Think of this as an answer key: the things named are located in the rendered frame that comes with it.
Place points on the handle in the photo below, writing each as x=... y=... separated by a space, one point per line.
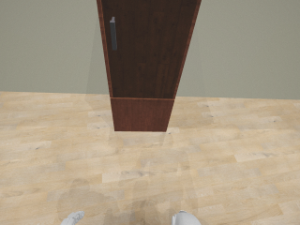
x=113 y=34

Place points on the robot left hand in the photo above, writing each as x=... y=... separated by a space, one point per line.
x=73 y=218

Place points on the cupboard door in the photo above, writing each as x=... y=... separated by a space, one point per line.
x=151 y=38

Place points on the robot right thigh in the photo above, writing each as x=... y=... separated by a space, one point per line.
x=183 y=218

